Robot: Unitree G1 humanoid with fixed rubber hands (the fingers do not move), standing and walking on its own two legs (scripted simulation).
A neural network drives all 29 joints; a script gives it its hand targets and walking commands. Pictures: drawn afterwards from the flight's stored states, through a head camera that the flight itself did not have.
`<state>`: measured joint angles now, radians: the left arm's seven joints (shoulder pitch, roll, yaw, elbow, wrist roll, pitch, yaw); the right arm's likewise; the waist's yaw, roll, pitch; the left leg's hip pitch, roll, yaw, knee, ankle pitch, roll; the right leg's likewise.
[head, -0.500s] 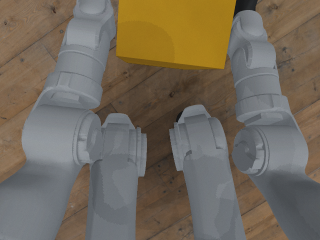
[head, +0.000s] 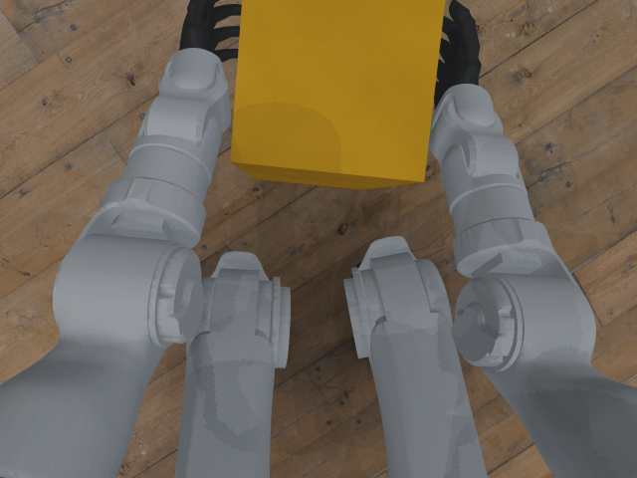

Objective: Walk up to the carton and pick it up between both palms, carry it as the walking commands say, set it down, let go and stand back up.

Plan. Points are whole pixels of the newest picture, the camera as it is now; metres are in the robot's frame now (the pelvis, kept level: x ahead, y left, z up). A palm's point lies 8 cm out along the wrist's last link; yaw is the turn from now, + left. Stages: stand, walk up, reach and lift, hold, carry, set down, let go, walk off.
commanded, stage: set down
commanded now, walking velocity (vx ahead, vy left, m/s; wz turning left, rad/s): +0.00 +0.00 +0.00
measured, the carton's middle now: (324, 91) +0.50 -0.03 -0.23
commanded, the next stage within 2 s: none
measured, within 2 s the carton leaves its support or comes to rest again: neither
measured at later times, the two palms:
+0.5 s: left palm (202, 56) +0.53 +0.10 -0.17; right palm (454, 88) +0.49 -0.17 -0.16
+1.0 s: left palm (173, 64) +0.52 +0.13 -0.18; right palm (482, 97) +0.48 -0.20 -0.17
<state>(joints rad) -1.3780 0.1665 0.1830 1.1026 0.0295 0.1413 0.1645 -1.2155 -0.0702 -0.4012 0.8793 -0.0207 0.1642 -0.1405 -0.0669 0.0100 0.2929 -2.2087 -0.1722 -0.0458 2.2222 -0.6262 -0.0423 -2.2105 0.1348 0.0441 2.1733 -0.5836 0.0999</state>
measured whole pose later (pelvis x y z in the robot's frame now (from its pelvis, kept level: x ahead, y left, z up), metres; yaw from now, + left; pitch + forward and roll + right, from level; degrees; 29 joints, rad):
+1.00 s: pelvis -0.01 +0.00 +0.01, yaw -1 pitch +29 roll -1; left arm -1.35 0.36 0.03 0.94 -0.19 0.10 0.13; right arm -1.23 -0.23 -0.18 0.81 0.23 0.08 -0.18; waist -0.06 -0.01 0.52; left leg -2.09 -0.11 -0.03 2.20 -0.62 -0.03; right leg -2.12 0.11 0.02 2.15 -0.55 0.06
